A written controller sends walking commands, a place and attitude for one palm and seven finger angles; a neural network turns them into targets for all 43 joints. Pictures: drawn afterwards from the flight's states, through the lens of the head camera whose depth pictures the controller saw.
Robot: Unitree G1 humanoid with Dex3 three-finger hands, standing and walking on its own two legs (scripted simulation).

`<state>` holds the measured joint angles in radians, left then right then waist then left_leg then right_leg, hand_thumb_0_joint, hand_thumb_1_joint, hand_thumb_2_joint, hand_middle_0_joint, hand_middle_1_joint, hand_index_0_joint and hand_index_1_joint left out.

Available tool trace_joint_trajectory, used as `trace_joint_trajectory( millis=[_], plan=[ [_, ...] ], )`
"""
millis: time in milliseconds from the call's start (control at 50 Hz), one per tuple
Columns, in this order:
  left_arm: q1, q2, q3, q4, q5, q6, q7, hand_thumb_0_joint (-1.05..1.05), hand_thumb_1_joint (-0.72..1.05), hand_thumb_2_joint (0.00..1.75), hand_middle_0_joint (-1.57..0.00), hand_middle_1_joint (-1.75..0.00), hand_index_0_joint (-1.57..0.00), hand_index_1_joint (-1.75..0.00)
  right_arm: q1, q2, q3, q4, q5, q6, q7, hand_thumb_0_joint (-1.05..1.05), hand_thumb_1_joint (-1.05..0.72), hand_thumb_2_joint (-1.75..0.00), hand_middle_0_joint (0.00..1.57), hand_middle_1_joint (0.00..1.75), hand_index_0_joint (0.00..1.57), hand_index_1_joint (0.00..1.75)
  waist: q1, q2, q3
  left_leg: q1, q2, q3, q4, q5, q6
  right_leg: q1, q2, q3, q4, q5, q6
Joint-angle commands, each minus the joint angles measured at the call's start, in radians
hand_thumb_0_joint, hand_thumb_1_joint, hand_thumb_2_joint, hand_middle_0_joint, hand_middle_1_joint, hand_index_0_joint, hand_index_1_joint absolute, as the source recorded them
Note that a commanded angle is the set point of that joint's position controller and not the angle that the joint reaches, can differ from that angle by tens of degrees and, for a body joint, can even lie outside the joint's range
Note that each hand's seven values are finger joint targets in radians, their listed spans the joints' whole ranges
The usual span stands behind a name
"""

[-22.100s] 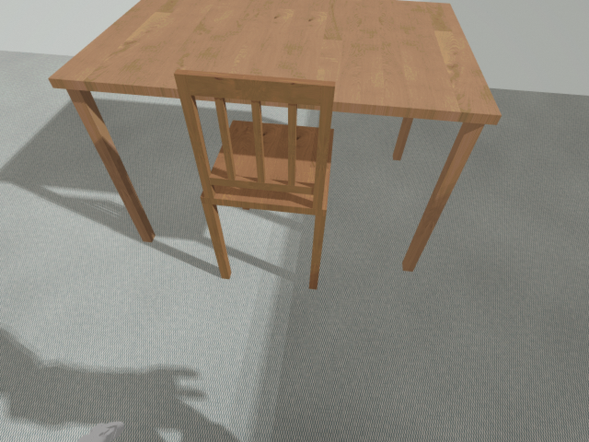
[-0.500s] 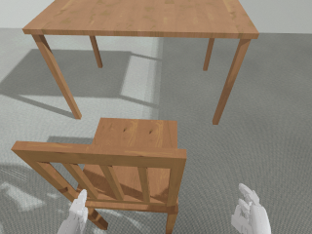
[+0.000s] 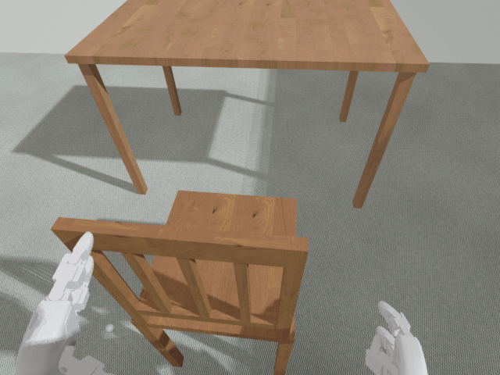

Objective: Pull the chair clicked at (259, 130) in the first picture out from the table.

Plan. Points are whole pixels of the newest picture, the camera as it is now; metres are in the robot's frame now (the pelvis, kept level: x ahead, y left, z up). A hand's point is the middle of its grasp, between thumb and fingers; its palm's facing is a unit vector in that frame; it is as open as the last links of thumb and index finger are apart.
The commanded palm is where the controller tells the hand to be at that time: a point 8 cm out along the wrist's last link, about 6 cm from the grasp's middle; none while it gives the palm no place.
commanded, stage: draw the hand back to the body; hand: left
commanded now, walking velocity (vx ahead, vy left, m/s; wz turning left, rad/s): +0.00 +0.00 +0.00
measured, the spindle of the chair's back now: (196, 287) +0.28 +0.13 -0.05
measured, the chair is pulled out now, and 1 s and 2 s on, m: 0.63 0.63 0.63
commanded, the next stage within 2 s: step back with the hand held close in 1.00 s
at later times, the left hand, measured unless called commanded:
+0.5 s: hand (42, 258) +0.20 +0.25 +0.18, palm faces +0.43 -0.79 -0.45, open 11.2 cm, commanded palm +0.15 +0.29 +0.21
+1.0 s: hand (41, 230) +0.22 +0.25 +0.21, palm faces +0.45 -0.77 -0.45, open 7.5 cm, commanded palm +0.17 +0.29 +0.22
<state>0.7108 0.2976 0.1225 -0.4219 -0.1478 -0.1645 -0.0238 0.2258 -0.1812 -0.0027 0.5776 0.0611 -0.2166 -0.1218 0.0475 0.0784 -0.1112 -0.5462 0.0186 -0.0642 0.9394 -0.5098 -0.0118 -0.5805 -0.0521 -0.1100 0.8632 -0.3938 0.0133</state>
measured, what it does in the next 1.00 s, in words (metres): stands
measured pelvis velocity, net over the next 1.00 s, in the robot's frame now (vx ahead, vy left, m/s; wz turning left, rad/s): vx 0.03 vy -0.01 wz -0.02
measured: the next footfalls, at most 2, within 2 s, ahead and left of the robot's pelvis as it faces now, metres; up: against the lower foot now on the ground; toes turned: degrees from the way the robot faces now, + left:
none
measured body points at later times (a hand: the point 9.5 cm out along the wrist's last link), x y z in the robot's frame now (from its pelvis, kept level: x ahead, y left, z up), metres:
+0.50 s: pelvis +0.02 +0.00 +0.04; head +0.01 -0.03 +0.49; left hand +0.17 +0.29 +0.21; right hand +0.21 -0.21 -0.04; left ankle -0.02 +0.12 -0.69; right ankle +0.03 -0.13 -0.69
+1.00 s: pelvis +0.03 -0.01 +0.05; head +0.03 -0.04 +0.50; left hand +0.19 +0.29 +0.23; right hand +0.22 -0.23 -0.05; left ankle -0.02 +0.12 -0.69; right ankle +0.03 -0.13 -0.69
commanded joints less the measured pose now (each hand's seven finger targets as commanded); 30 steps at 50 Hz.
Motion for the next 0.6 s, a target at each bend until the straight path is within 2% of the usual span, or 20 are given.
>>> trace_joint_trajectory(
  millis=[0, 60, 80, 120, 140, 160, 180, 220, 240, 300, 340, 360, 400, 480, 560, 580],
  plan=[
    [0.016, 0.09, 0.078, -0.187, 0.09, 0.075, 0.148, 0.0, -0.19, 0.37, -0.05, -0.08, -0.05, -0.08, -0.111, -0.107, -0.024, -0.159, -0.016, -0.012, -0.024, 0.0, -0.9, -0.9, 0.2, 0.3, 0.2, 0.3, -0.01, -0.033, -0.002, 0.063, 0.03, 0.013, -0.272, 0.253, 0.014, 0.245, -0.021, 0.029, -0.241, 0.132, -0.049],
    [-0.076, 0.134, 0.107, -0.222, 0.105, 0.089, 0.182, 0.0, -0.08, 0.43, -0.07, -0.1, -0.07, -0.1, -0.129, -0.11, -0.007, -0.16, -0.022, -0.009, -0.03, 0.0, -0.9, -0.9, 0.2, 0.3, 0.2, 0.3, -0.009, -0.038, 0.042, 0.12, 0.031, 0.01, -0.334, 0.225, 0.017, 0.27, -0.022, 0.022, -0.305, 0.097, -0.047],
    [-0.121, 0.172, 0.134, -0.246, 0.109, 0.093, 0.192, 0.0, -0.04, 0.44, -0.07, -0.1, -0.07, -0.1, -0.13, -0.118, -0.005, -0.156, -0.022, -0.011, -0.033, 0.0, -0.9, -0.9, 0.2, 0.3, 0.2, 0.3, -0.007, -0.017, 0.04, 0.134, 0.028, 0.009, -0.352, 0.227, 0.016, 0.296, -0.023, 0.028, -0.329, 0.098, -0.05],
    [-0.12, 0.159, 0.137, -0.235, 0.114, 0.096, 0.202, 0.0, 0.03, 0.48, -0.08, -0.12, -0.08, -0.12, -0.135, -0.114, 0.001, -0.147, -0.026, -0.02, -0.03, 0.0, -0.9, -0.9, 0.2, 0.3, 0.2, 0.3, -0.004, 0.003, 0.053, 0.179, 0.027, 0.007, -0.391, 0.233, 0.016, 0.318, -0.024, 0.025, -0.349, 0.107, -0.05],
    [-0.131, 0.157, 0.138, -0.232, 0.116, 0.096, 0.204, 0.0, 0.07, 0.5, -0.08, -0.13, -0.08, -0.13, -0.136, -0.116, 0.002, -0.142, -0.025, -0.021, -0.029, 0.0, -0.9, -0.9, 0.2, 0.3, 0.2, 0.3, -0.001, -0.008, 0.061, 0.2, 0.029, 0.005, -0.407, 0.244, 0.016, 0.322, -0.021, 0.024, -0.36, 0.115, -0.05],
    [-0.142, 0.151, 0.138, -0.23, 0.115, 0.096, 0.204, 0.0, 0.1, 0.51, -0.09, -0.14, -0.09, -0.14, -0.14, -0.117, 0.004, -0.138, -0.028, -0.022, -0.027, 0.0, -0.9, -0.9, 0.2, 0.3, 0.2, 0.3, -0.003, 0.004, 0.064, 0.216, 0.027, 0.007, -0.422, 0.249, 0.017, 0.335, -0.022, 0.025, -0.371, 0.124, -0.048],
    [-0.158, 0.17, 0.157, -0.231, 0.117, 0.096, 0.207, 0.0, 0.14, 0.53, -0.1, -0.14, -0.1, -0.14, -0.137, -0.121, 0.004, -0.13, -0.027, -0.024, -0.026, 0.0, -0.9, -0.9, 0.2, 0.3, 0.2, 0.3, 0.004, 0.046, 0.067, 0.22, 0.025, 0.003, -0.44, 0.265, 0.013, 0.36, -0.023, 0.026, -0.381, 0.137, -0.054],
    [-0.154, 0.159, 0.163, -0.227, 0.118, 0.093, 0.208, 0.0, 0.21, 0.57, -0.1, -0.16, -0.1, -0.16, -0.145, -0.119, 0.007, -0.121, -0.032, -0.028, -0.016, 0.0, -0.9, -0.9, 0.2, 0.3, 0.2, 0.3, 0.007, 0.054, 0.075, 0.241, 0.027, 0.001, -0.471, 0.293, 0.01, 0.389, -0.024, 0.023, -0.386, 0.17, -0.053],
    [-0.15, 0.161, 0.171, -0.222, 0.117, 0.091, 0.207, 0.0, 0.25, 0.58, -0.11, -0.16, -0.11, -0.16, -0.148, -0.12, 0.004, -0.116, -0.032, -0.027, -0.013, 0.0, -0.9, -0.9, 0.2, 0.3, 0.2, 0.3, 0.01, 0.026, 0.074, 0.254, 0.031, 0.0, -0.481, 0.309, 0.01, 0.398, -0.021, 0.023, -0.393, 0.182, -0.053],
    [-0.17, 0.179, 0.21, -0.206, 0.112, 0.091, 0.206, 0.0, 0.36, 0.64, -0.13, -0.19, -0.13, -0.19, -0.156, -0.129, -0.003, -0.104, -0.035, -0.016, -0.01, 0.0, -0.9, -0.9, 0.2, 0.3, 0.2, 0.3, 0.011, -0.005, 0.091, 0.274, 0.037, 0.0, -0.511, 0.355, 0.009, 0.432, -0.019, 0.03, -0.417, 0.228, -0.052],
    [-0.188, 0.187, 0.231, -0.209, 0.112, 0.084, 0.204, 0.0, 0.43, 0.67, -0.13, -0.2, -0.13, -0.2, -0.16, -0.126, -0.004, -0.1, -0.036, -0.016, -0.004, 0.0, -0.9, -0.9, 0.2, 0.3, 0.2, 0.3, 0.014, -0.012, 0.078, 0.298, 0.037, 0.01, -0.518, 0.372, 0.014, 0.445, -0.021, 0.034, -0.432, 0.249, -0.049],
    [-0.192, 0.193, 0.246, -0.202, 0.111, 0.082, 0.204, 0.0, 0.47, 0.69, -0.14, -0.21, -0.14, -0.21, -0.156, -0.126, -0.006, -0.093, -0.037, -0.013, -0.003, 0.0, -0.9, -0.9, 0.2, 0.3, 0.2, 0.3, 0.014, -0.034, 0.064, 0.314, 0.038, 0.014, -0.519, 0.389, 0.016, 0.455, -0.02, 0.035, -0.439, 0.265, -0.047],
    [-0.22, 0.211, 0.277, -0.196, 0.107, 0.082, 0.205, 0.0, 0.54, 0.73, -0.15, -0.22, -0.15, -0.22, -0.157, -0.131, -0.011, -0.086, -0.038, -0.003, -0.004, 0.0, -0.9, -0.9, 0.2, 0.3, 0.2, 0.3, 0.013, -0.031, 0.079, 0.323, 0.039, 0.016, -0.529, 0.402, 0.015, 0.466, -0.02, 0.043, -0.454, 0.285, -0.048],
    [-0.273, 0.248, 0.325, -0.239, 0.107, 0.071, 0.207, 0.0, 0.68, 0.8, -0.17, -0.26, -0.17, -0.26, -0.16, -0.133, -0.011, -0.072, -0.04, -0.007, 0.001, 0.0, -0.9, -0.9, 0.2, 0.3, 0.2, 0.3, 0.017, 0.033, 0.03, 0.368, 0.036, 0.021, -0.538, 0.461, 0.015, 0.507, -0.026, 0.044, -0.463, 0.339, -0.048],
    [-0.303, 0.259, 0.359, -0.235, 0.102, 0.064, 0.208, 0.0, 0.83, 0.87, -0.19, -0.29, -0.19, -0.29, -0.161, -0.135, -0.016, -0.06, -0.041, -0.007, 0.007, 0.0, -0.9, -0.9, 0.2, 0.3, 0.2, 0.3, 0.019, -0.007, 0.017, 0.399, 0.039, 0.029, -0.541, 0.514, 0.018, 0.524, -0.025, 0.043, -0.465, 0.396, -0.044],
    [-0.323, 0.273, 0.375, -0.232, 0.101, 0.066, 0.208, 0.0, 0.86, 0.88, -0.19, -0.29, -0.19, -0.29, -0.165, -0.14, -0.017, -0.054, -0.041, -0.005, 0.006, 0.0, -0.9, -0.9, 0.2, 0.3, 0.2, 0.3, 0.019, 0.008, 0.022, 0.396, 0.039, 0.027, -0.54, 0.523, 0.017, 0.53, -0.024, 0.047, -0.468, 0.405, -0.047]
  ],
)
